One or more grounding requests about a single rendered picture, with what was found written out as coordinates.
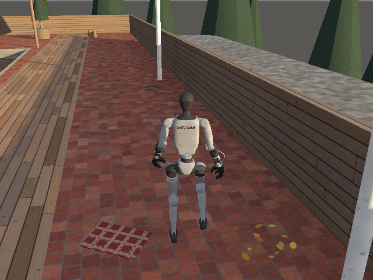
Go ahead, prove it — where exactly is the right robot forearm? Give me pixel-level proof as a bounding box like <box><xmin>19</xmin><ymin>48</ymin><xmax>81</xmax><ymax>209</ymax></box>
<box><xmin>209</xmin><ymin>141</ymin><xmax>222</xmax><ymax>167</ymax></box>

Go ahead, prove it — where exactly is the right robot hand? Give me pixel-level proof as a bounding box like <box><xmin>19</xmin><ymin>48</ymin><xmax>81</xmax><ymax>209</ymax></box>
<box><xmin>210</xmin><ymin>164</ymin><xmax>224</xmax><ymax>179</ymax></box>

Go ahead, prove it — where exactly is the robot left upper arm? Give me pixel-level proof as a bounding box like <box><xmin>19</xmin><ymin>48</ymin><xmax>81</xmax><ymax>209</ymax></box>
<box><xmin>157</xmin><ymin>117</ymin><xmax>174</xmax><ymax>149</ymax></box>

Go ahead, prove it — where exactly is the left robot forearm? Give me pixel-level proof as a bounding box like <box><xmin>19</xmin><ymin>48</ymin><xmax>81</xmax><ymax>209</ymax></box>
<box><xmin>153</xmin><ymin>140</ymin><xmax>163</xmax><ymax>159</ymax></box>

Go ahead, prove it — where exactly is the robot left shin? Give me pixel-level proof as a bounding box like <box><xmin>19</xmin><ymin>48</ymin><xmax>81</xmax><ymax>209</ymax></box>
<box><xmin>168</xmin><ymin>197</ymin><xmax>177</xmax><ymax>235</ymax></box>

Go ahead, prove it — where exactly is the left robot hand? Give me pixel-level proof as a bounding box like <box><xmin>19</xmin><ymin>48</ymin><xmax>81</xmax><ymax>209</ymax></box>
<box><xmin>152</xmin><ymin>157</ymin><xmax>166</xmax><ymax>168</ymax></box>

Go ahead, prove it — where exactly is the robot right upper arm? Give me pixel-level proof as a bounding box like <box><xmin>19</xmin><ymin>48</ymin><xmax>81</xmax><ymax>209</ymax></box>
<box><xmin>198</xmin><ymin>118</ymin><xmax>214</xmax><ymax>151</ymax></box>

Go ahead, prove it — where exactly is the robot left thigh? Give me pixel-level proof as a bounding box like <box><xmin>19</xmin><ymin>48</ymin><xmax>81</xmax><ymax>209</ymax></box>
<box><xmin>166</xmin><ymin>163</ymin><xmax>178</xmax><ymax>207</ymax></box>

